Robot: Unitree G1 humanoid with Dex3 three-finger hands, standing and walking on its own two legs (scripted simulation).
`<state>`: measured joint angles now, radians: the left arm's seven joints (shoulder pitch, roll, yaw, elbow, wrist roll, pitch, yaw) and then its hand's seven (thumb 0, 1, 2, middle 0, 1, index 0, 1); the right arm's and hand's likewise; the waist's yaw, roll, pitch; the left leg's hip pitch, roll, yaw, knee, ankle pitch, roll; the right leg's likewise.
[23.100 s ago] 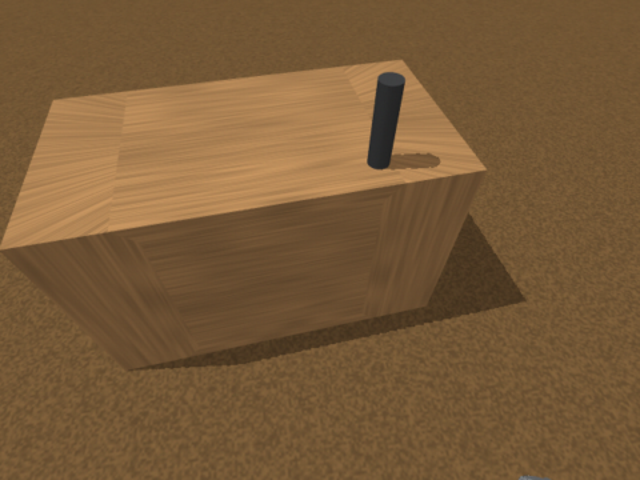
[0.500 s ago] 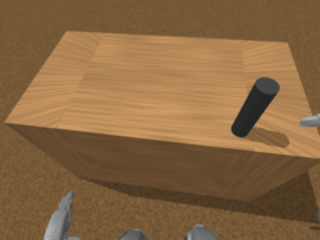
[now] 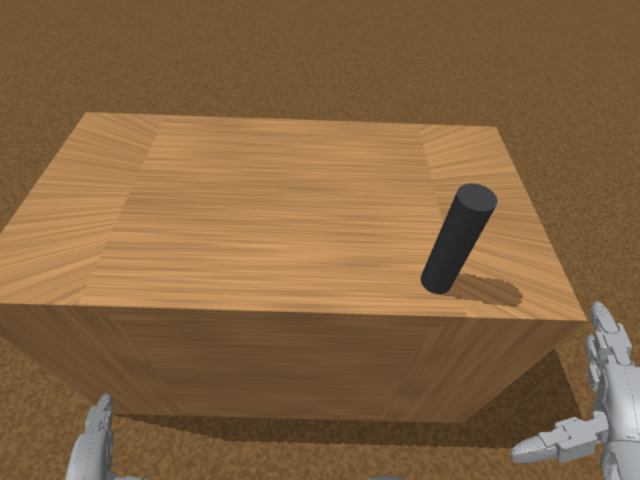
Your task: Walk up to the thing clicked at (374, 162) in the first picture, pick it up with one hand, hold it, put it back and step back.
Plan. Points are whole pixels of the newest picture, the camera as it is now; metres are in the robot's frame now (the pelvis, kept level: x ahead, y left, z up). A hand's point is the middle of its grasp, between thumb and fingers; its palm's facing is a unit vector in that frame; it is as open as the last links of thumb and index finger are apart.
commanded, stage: sink last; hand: right
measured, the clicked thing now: (453, 244) +0.43 -0.22 +0.00
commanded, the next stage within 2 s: home in 0.44 s
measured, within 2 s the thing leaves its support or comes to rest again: neither
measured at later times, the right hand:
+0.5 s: hand (593, 412) +0.16 -0.27 +0.07, palm faces +0.41 +0.82 -0.41, open 17.5 cm
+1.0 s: hand (471, 460) +0.14 -0.19 -0.07, palm faces +0.14 +0.97 -0.20, open 17.3 cm
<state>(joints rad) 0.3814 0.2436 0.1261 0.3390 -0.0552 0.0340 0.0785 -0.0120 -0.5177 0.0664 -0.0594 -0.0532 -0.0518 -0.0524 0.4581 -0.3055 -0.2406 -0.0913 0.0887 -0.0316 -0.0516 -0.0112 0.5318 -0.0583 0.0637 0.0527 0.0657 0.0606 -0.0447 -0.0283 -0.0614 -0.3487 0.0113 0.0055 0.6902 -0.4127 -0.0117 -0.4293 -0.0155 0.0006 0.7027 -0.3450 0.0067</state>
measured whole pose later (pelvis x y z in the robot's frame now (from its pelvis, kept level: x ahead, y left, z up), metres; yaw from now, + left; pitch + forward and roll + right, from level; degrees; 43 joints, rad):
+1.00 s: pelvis -0.02 +0.00 -0.01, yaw +0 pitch +5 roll +0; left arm 0.33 0.19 0.01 0.36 -0.02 -0.06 0.08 0.00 0.47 0.66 -0.17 -0.23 -0.16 -0.23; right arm 0.43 -0.18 -0.05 0.22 0.04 -0.07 -0.04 -0.01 0.52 -0.08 0.06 0.05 0.06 0.06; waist -0.01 0.00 -0.03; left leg -0.42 0.02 0.00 0.76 -0.42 -0.01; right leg -0.49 -0.01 0.00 0.75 -0.34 0.01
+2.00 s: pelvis -0.03 +0.00 +0.02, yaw +0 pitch -3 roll +0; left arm 0.17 0.34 0.00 1.02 0.02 0.01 0.00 0.01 0.90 0.90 -0.20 -0.30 -0.20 -0.30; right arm 0.21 -0.35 0.01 0.98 -0.03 -0.03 -0.02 0.00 0.56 -0.05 0.05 0.04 0.06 0.05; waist 0.01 -0.01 0.04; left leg -0.17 0.02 0.00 0.52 -0.30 -0.01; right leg -0.25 -0.01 -0.01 0.53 -0.23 0.00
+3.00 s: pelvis -0.01 +0.00 +0.03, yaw +0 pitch -2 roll +0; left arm 0.09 0.33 -0.01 1.16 0.01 -0.01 0.00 0.00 0.90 0.90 -0.20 -0.30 -0.20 -0.30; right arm 0.12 -0.35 0.01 1.13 -0.01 -0.02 -0.01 0.00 0.51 -0.07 0.06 0.05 0.06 0.06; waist 0.00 0.00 0.05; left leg -0.07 0.01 0.01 0.33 -0.22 -0.01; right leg -0.14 -0.01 0.00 0.33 -0.15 0.01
